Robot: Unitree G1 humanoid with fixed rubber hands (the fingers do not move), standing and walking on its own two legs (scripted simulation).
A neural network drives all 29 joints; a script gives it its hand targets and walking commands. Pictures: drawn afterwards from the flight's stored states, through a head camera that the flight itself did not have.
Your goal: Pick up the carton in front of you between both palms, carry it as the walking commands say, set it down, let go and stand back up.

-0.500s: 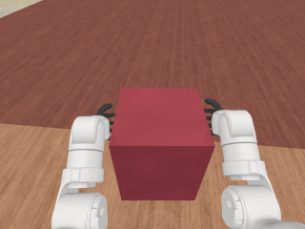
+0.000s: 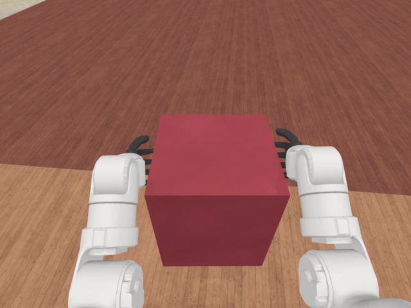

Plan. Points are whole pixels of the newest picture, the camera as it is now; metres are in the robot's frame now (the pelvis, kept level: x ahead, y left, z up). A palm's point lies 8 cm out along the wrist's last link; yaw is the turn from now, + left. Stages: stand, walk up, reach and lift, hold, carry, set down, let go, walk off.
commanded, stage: carry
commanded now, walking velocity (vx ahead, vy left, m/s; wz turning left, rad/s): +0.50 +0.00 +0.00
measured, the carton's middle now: (213, 192) +0.33 +0.00 +0.06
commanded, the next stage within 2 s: none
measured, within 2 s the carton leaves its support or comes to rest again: neither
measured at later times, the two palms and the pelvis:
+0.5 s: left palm (135, 96) +0.53 +0.17 +0.17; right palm (264, 89) +0.53 -0.12 +0.18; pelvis +0.16 +0.02 +0.00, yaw -1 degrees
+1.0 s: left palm (157, 52) +0.82 +0.16 +0.16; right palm (248, 45) +0.85 -0.14 +0.17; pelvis +0.46 -0.01 +0.03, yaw +1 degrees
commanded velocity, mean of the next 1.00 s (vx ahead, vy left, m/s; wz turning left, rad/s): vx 0.50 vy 0.00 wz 0.00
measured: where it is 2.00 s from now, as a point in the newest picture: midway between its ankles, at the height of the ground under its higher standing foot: (203, 167)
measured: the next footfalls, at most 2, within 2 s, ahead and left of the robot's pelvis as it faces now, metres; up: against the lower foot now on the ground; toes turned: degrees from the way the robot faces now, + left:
left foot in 0.44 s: +0.25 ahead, +0.11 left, +0.02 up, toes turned +7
right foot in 0.84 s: +0.56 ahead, -0.08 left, +0.04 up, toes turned -7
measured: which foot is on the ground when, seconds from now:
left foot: down 0.00-0.14, up 0.16-0.42, down 0.44-0.86, up 0.88-1.00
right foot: down 0.00-0.44, up 0.46-0.82, down 0.84-1.00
